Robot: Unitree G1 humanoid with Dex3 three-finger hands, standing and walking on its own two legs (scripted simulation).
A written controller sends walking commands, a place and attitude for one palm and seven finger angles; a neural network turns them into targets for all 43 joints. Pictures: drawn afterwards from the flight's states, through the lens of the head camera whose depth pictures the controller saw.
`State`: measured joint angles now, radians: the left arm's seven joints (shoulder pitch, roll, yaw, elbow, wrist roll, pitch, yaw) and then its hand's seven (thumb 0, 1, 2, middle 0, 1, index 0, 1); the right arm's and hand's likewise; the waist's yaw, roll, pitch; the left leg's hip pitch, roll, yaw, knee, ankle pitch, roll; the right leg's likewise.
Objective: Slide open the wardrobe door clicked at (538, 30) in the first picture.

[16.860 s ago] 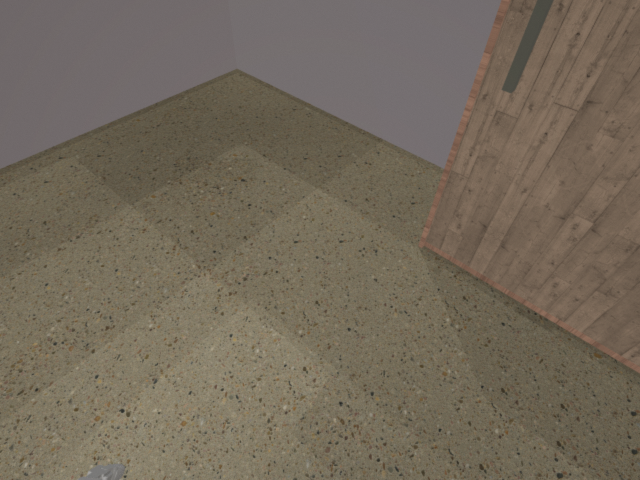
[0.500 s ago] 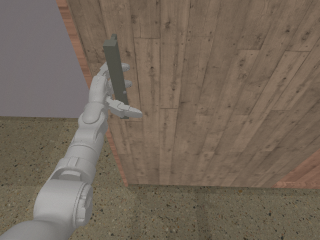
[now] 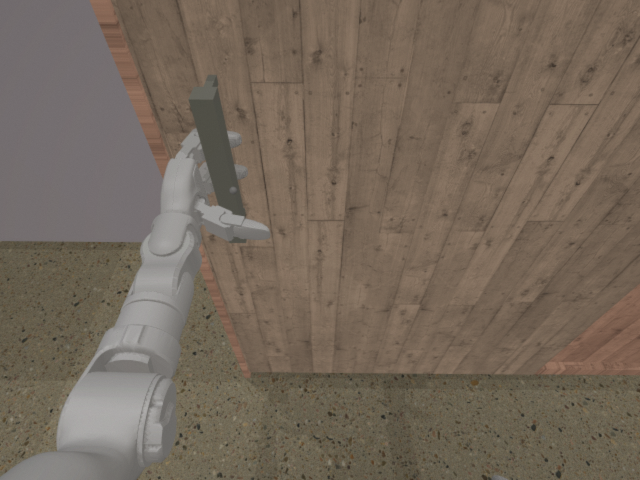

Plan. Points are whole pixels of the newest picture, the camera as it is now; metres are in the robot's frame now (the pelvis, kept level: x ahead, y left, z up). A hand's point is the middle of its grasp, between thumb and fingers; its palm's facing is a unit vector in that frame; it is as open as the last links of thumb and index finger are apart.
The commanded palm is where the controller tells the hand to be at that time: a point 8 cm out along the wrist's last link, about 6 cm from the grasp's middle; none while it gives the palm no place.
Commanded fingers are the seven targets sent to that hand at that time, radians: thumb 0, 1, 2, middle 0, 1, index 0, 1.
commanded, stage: slide the fingers in behind the handle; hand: left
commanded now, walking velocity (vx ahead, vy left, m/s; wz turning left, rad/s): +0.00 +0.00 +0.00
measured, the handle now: (226, 167) +0.49 +0.13 +0.13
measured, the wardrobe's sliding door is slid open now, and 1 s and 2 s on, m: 0.00 0.00 0.00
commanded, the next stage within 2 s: grip the handle and tug to test in 0.22 s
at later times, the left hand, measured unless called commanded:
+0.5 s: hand (230, 190) +0.45 +0.12 +0.13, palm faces -0.03 -1.00 +0.00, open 13.2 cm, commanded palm +0.42 +0.16 +0.13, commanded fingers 0.00 -0.03 0.50 -0.35 -1.27 -0.35 -1.27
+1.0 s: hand (229, 191) +0.44 +0.12 +0.13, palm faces -0.03 -1.00 +0.00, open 6.7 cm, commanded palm +0.41 +0.16 +0.13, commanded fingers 0.00 0.90 0.90 -0.45 -1.40 -0.45 -1.40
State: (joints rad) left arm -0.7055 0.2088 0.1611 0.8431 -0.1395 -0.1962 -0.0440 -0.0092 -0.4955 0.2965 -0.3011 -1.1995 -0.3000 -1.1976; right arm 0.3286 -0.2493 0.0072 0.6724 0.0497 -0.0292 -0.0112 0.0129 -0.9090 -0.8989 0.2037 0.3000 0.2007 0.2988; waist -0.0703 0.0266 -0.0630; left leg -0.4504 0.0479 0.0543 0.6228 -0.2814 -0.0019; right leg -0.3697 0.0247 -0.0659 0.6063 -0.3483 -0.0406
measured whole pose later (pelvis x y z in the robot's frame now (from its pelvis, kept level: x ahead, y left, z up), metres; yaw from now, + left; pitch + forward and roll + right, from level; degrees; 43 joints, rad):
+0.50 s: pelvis +0.00 +0.01 +0.00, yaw +0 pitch +7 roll -1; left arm -0.72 0.19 0.13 0.85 -0.14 -0.19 -0.03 -0.01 -0.38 0.35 -0.33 -1.23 -0.33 -1.22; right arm 0.32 -0.24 0.01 0.68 0.05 -0.02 -0.01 0.01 -0.91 -0.90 0.20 0.30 0.20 0.30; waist -0.06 0.03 -0.07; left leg -0.47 0.04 0.05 0.64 -0.30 0.01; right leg -0.38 0.01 -0.07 0.61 -0.36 -0.03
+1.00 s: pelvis +0.00 +0.01 +0.00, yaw +0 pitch +6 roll -1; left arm -0.67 0.19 0.14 0.78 -0.14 -0.16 -0.03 0.01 0.57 0.76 -0.36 -1.35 -0.35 -1.33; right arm 0.34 -0.24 0.00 0.67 0.05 -0.01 -0.01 0.01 -0.91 -0.90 0.20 0.30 0.20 0.30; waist -0.07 0.03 -0.07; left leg -0.44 0.04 0.06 0.63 -0.29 0.01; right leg -0.36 0.02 -0.06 0.60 -0.35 -0.03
